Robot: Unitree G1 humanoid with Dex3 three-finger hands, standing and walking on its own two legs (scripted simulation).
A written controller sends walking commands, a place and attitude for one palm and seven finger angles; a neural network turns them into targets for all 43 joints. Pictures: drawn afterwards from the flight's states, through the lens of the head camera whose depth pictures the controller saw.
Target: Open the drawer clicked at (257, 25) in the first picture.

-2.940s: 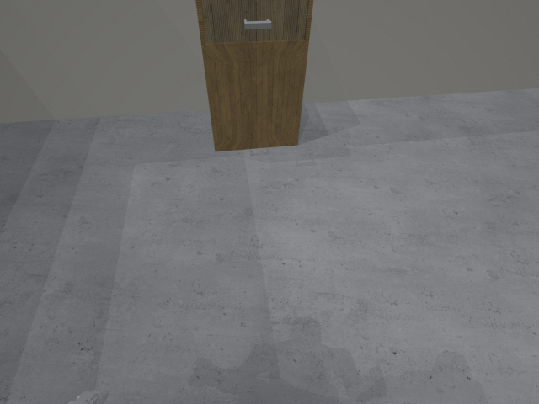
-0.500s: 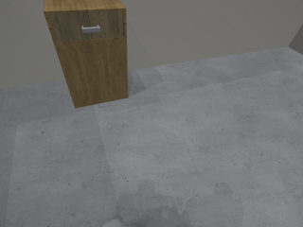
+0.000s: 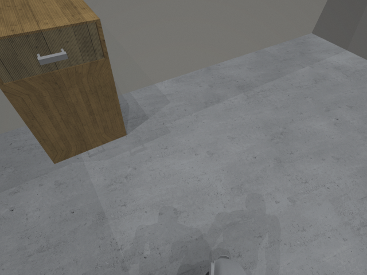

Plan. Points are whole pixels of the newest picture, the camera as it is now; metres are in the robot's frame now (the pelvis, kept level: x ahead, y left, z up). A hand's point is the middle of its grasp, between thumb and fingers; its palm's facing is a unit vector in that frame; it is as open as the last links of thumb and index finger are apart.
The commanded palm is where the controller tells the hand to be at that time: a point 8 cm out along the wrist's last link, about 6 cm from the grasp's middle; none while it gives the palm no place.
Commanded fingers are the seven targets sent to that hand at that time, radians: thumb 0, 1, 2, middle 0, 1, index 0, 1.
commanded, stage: walk to a spot facing it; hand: left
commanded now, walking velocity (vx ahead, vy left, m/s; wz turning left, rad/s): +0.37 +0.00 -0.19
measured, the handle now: (52, 55) +0.97 +0.59 -0.06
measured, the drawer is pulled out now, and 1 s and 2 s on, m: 0.00 0.00 0.00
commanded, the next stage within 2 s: turn to face it in 0.56 s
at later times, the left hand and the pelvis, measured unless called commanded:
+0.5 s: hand (132, 245) +0.23 +0.14 -0.17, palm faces +0.06 -0.98 -0.20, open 7.2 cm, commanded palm none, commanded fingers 0.00 0.90 0.90 -0.20 -0.30 -0.20 -0.30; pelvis +0.22 -0.05 +0.00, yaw +0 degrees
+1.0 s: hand (125, 176) +0.43 +0.19 -0.17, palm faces +0.19 -0.96 -0.21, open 7.4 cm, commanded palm none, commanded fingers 0.00 0.90 0.90 -0.20 -0.30 -0.20 -0.30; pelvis +0.38 -0.01 -0.01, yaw +9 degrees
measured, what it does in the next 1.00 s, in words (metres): walks ahead: right foot, then left foot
